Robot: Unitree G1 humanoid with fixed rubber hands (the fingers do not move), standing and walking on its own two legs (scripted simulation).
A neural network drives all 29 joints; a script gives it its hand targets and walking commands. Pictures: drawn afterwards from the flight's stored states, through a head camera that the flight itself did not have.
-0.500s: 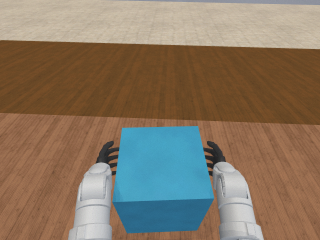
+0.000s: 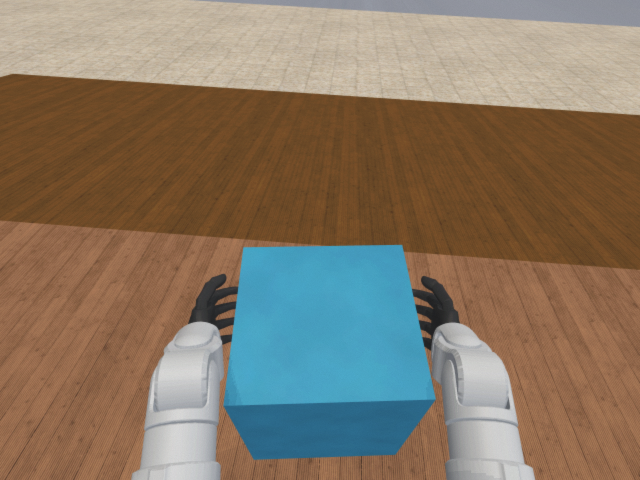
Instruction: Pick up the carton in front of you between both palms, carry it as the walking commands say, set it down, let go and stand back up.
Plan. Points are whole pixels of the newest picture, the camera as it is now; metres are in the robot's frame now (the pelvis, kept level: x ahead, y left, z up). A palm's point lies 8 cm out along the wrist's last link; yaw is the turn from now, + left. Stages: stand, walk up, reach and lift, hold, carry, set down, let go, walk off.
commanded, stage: carry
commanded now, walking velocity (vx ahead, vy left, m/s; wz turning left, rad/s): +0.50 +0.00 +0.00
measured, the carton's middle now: (324, 357) +0.30 -0.01 +0.00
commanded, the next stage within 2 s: none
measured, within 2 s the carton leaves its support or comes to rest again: neither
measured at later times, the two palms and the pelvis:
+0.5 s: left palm (216, 234) +0.45 +0.15 +0.10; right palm (411, 228) +0.47 -0.15 +0.10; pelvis +0.23 -0.01 +0.01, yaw +1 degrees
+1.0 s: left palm (223, 133) +0.79 +0.19 +0.10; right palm (362, 136) +0.77 -0.11 +0.10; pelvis +0.55 +0.05 +0.01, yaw -1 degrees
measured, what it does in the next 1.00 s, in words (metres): walks ahead: right foot, then left foot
